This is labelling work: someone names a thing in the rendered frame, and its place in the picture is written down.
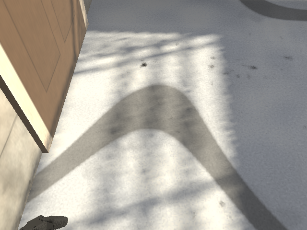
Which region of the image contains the robot left hand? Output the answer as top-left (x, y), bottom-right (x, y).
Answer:
top-left (19, 215), bottom-right (68, 230)

